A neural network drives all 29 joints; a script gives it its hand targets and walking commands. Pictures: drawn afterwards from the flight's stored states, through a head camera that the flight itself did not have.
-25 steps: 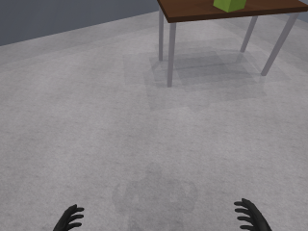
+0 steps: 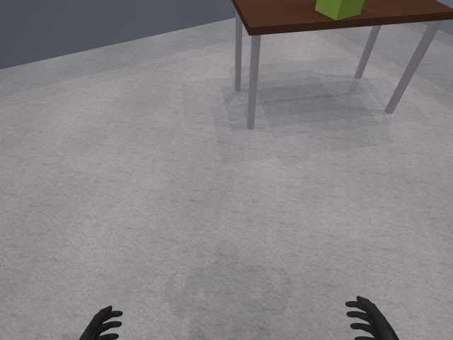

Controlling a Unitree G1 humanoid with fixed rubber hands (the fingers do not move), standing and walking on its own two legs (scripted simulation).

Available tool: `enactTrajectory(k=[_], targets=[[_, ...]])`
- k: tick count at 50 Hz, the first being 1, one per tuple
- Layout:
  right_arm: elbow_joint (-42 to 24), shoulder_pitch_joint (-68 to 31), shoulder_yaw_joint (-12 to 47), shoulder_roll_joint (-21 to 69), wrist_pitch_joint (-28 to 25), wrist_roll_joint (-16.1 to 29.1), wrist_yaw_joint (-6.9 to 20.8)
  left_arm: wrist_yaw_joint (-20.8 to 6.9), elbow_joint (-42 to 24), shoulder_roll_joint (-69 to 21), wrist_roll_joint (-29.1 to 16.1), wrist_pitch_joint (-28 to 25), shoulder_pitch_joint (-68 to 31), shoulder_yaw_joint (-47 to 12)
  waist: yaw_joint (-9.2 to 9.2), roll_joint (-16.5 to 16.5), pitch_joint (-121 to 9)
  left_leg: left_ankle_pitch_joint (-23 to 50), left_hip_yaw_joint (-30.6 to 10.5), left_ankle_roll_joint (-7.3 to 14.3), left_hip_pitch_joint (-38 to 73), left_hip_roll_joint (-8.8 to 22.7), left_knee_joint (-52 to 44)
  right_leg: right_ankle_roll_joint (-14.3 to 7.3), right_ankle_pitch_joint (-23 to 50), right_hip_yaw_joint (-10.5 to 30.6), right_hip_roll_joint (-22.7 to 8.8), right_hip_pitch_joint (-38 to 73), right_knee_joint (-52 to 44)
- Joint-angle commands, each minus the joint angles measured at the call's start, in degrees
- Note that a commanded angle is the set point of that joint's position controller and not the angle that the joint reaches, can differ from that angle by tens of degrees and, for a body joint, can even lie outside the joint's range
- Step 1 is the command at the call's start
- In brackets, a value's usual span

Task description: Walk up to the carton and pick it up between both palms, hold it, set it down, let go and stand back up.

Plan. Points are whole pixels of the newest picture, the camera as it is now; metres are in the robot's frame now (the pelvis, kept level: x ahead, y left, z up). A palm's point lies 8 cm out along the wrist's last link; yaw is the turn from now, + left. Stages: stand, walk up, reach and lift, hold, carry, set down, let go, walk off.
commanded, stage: stand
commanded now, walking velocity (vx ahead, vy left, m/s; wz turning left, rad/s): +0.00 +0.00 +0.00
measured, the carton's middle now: out of the picture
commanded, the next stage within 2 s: walk up in 0.50 s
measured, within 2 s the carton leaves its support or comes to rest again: neither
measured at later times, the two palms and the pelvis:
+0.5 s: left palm out of the picture +0.13 +0.26 -0.08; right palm out of the picture +0.12 -0.26 -0.08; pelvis +0.00 +0.00 +0.00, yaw +0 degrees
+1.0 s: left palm (136, 299) +0.21 +0.19 -0.07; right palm out of the picture +0.07 -0.39 -0.09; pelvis +0.05 -0.08 +0.00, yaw +0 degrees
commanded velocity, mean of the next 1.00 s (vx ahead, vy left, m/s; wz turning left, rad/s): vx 0.00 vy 0.00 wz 0.00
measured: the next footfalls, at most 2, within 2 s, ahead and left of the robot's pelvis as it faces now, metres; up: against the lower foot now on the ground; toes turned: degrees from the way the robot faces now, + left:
right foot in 1.06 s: +0.19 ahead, -0.26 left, +0.00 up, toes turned -4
left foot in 1.48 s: +0.40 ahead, -0.06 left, +0.00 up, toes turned +8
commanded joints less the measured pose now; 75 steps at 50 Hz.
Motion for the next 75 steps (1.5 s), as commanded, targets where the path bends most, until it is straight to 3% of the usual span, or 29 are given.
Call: enactTrajectory(k=[1,6,34,35,36,37,38,39,40,43,47,49,50,51,52,53,54,55,56,57,58,60,64,68,70,72,73,74,75], targets=[[-4.09,-0.57,-1.85,-6.74,-0.8,0.03,-0.18,0.17,-4.07,6.89,-0.04,-0.84,-0.85,2.04,-0.07,-0.58,-1.06,4.36,-5.09,2.33,-0.19,4.33,-5.88,-1.52,3.65,5.87,-5.3,-0.41,-6.46],[-3.81,-0.14,-1.68,-6.33,-0.74,-0.14,-0.19,0.21,-4.54,6.8,-0.09,-0.85,-0.83,1.87,-0.07,-1.87,-1.77,3.8,-4.86,2.24,0.55,4.16,-5.66,-1.83,3.16,6.21,-5.42,-0.12,-7.04],[-3.44,0.34,-1.63,-6.76,-0.71,0.02,-0.22,0.32,-4.17,6.84,-0.03,-0.72,-0.34,1.74,-0.01,-0.32,-0.97,3.62,-5.16,2.34,-0.03,4.42,-6.59,-1.71,3.5,6.05,-5.25,0.34,-6.92],[-1.7,9.85,-4.9,-9.53,-1.47,-2.22,-0.35,-1.83,-5.82,9.82,3.83,-0.3,-0.32,4.03,-1.71,-3.45,-7.22,-26.54,-12.6,6.89,5.26,6.77,-7.16,-3.11,-25.07,2.8,-3.55,-2.97,1.06],[-0.54,11.75,-5.87,-13.32,-1.81,-2.74,-0.79,-2.97,-7.51,7.49,3.99,0.06,-2.36,3.52,-2.89,1.9,0.53,-36.49,-24.38,11.49,8.39,12.92,-13.36,-2.42,-25.49,1.77,-2.98,-18.04,8.75],[0.32,12.37,-6.87,-15.46,-1.84,-3.24,-1.52,-4.01,-8.57,4.61,3.36,0.39,-3.88,2.5,-4.6,8.8,5.82,-39.87,-36.41,16.57,13.16,20.57,-20.81,-1.2,-17.79,-1.07,-1.94,-30.08,19.12],[0.8,12.4,-6.6,-13.8,-2.17,-3.59,-2.43,-4.38,-9.46,6.02,3.37,0.52,-6.26,2.79,-5.03,5.28,8.28,-37.25,-38.86,17.3,14.25,22.87,-22.09,-0.63,-13.46,3.22,-5.26,-36.37,24.45],[1.45,11.39,-6.16,-12.44,-2.8,-3.76,-3.12,-4.51,-9.42,7.26,3.25,0.4,-6.68,3.52,-4.15,1.67,7.08,-33.32,-35.49,15.5,13.21,21.22,-21.73,-0.04,-8.86,4.36,-5.92,-35.63,26.01],[2.05,9.62,-5.92,-12.03,-3.35,-3.93,-3.42,-4.63,-9.21,6.91,3.11,0.41,-5.51,3.74,-2.92,1.86,4.52,-30.21,-31.0,13.99,12.62,19.28,-21.07,0.74,-6.76,4.46,-6.38,-33.24,26.31],[3.0,3.92,-6.0,-11.59,-4.56,-3.59,-2.99,-6.12,-8.74,5.8,2.52,0.81,-4.21,4.15,-1.52,8.57,2.44,-21.06,-16.36,11.0,4.79,12.89,-21.56,2.75,-2.27,2.12,-5.94,-22.39,23.56],[3.73,3.04,-6.26,-13.43,-4.5,-2.81,-2.24,-6.68,-8.83,5.51,1.6,1.1,-4.46,4.61,-0.96,11.93,4.92,-21.08,-9.24,10.74,-4.04,11.06,-19.96,1.66,-0.93,0.59,-6.53,-11.61,13.91],[3.01,2.58,-6.34,-13.52,-3.94,-3.14,-1.9,-6.12,-7.54,6.01,1.55,0.61,-1.05,5.02,0.03,11.19,4.22,-22.83,-7.66,10.9,-8.3,11.44,-16.92,0.8,-2.77,-2.26,-5.38,-2.84,9.91],[2.73,2.36,-6.14,-13.68,-3.57,-3.18,-1.8,-5.64,-6.54,6.62,1.75,0.32,2.01,5.51,1.26,9.38,3.63,-25.29,-7.76,10.91,-11.87,11.84,-14.62,0.37,-2.53,-3.78,-4.51,3.51,8.48],[2.2,1.14,-5.53,-13.04,-2.96,-3.11,-1.66,-5.0,-5.11,7.37,1.72,-0.15,7.01,6.1,4.02,5.91,3.26,-28.36,-6.2,10.14,-16.89,10.48,-8.66,-0.28,-1.73,-5.08,-3.35,10.99,6.03],[1.78,2.43,-4.31,-9.45,-2.28,-3.32,-1.38,-3.97,-2.69,9.75,1.77,-0.89,14.02,7.07,7.05,-2.53,1.16,-28.11,-3.32,8.44,-21.28,6.16,5.71,-0.93,-5.76,-4.95,-1.48,19.14,4.13],[-0.05,4.91,-2.24,-3.1,-2.1,-3.6,-0.99,-3.04,-1.02,14.97,2.32,-1.86,21.6,7.55,10.69,-17.39,-3.54,-24.15,1.57,5.28,-26.16,0.08,29.49,-3.63,-18.51,8.06,-9.71,24.6,-2.18],[-4.89,4.76,-1.95,-2.18,-2.19,-2.09,-1.09,-2.14,-3.12,20.64,2.46,-2.34,18.2,7.2,8.76,-24.03,-4.29,-25.4,-3.48,2.97,-34.18,-4.64,39.66,-10.58,-34.85,38.35,-22.49,19.59,-19.57],[-6.53,0.67,-2.68,-6.37,-1.84,-2.18,-1.67,-1.41,-3.1,20.65,1.07,-2.21,11.35,6.87,6.43,-15.59,1.29,-18.43,-8.87,3.02,-35.05,-0.32,44.95,-14.89,-43.48,48.02,-26.84,11.18,-27.87],[-5.58,-0.07,-2.9,-8.05,-1.45,-1.9,-1.7,-0.92,-2.63,18.23,0.69,-2.14,7.22,6.14,4.15,-11.56,6.4,-13.37,-7.85,2.35,-35.21,2.06,45.96,-14.57,-44.65,43.43,-26.25,6.78,-26.84],[-3.66,1.63,-3.35,-9.19,-1.12,-1.05,-1.57,-0.54,-2.34,15.36,1.28,-1.82,4.85,5.52,2.55,-8.4,8.71,-8.66,-6.21,2.02,-32.86,4.1,42.93,-13.74,-37.47,33.37,-23.5,3.72,-23.04],[-2.53,3.52,-3.97,-9.07,-0.92,-0.91,-1.21,-0.39,-2.29,12.91,2.02,-1.66,3.75,4.77,1.27,-6.91,9.09,-5.97,-4.48,1.52,-28.93,4.29,38.42,-12.34,-30.39,24.97,-20.33,1.51,-21.59],[-2.01,4.97,-4.42,-7.22,-0.98,-0.97,-0.22,-0.54,-0.38,9.99,2.46,-2.12,4.29,3.37,0.66,-7.55,8.77,-3.16,-2.99,0.78,-21.46,3.75,32.14,-11.16,-19.29,14.87,-16.6,-3.39,-21.9],[-4.04,0.12,-3.4,-3.88,-1.69,-0.77,0.7,-0.8,2.41,10.27,2.48,-2.62,7.97,3.13,3.06,-8.17,5.89,2.32,1.16,0.77,-19.54,3.08,15.33,-11.96,-6.85,5.88,-14.17,3.96,-20.14],[-6.38,-5.55,-3.19,-2.46,-2.09,-1.27,0.27,-1.23,3.68,11.48,1.94,-2.04,12.43,3.45,5.54,-5.97,4.03,8.18,5.86,2.07,-13.39,0.33,5.16,-9.92,1.73,2.83,-13.46,7.91,-17.75],[-7.18,-5.36,-3.39,-2.1,-2.27,-1.32,-0.18,-1.23,3.46,12.42,1.89,-1.33,12.5,3.51,4.95,-6.16,4.7,7.6,6.43,3.1,-9.1,-0.17,2.47,-9.94,5.12,2.21,-14.14,7.04,-15.2],[-6.33,0.82,-4.13,-3.34,-2.77,-1.59,-1.15,-1.16,2.63,11.88,1.88,-0.7,11.94,2.68,1.37,-2.58,4.09,6.92,6.69,4.44,1.11,-2.08,-1.0,-9.01,10.53,-0.02,-13.32,3.35,-6.32],[-5.06,7.77,-4.8,-4.83,-3.1,-2.07,-1.83,-1.27,2.18,10.89,1.86,-0.56,12.21,1.91,-2.05,-0.1,0.31,5.91,3.92,6.17,11.39,-1.57,-2.01,-7.07,12.77,-3.2,-10.65,-0.98,4.69],[-3.86,16.66,-5.8,-8.47,-3.18,-3.49,-2.59,-1.34,0.9,9.03,2.08,-0.49,13.61,1.12,-6.61,4.75,-7.19,-5.31,-11.54,10.4,24.25,9.0,-3.47,-3.99,6.63,-6.76,-6.93,-8.98,23.07],[-4.59,20.12,-6.51,-13.64,-2.99,-4.41,-3.62,-1.7,-2.1,7.64,2.21,-0.22,15.87,1.19,-6.76,10.49,-10.77,-14.05,-41.42,16.1,33.37,23.83,-10.51,-0.38,-16.66,-4.24,0.26,-23.52,36.73]])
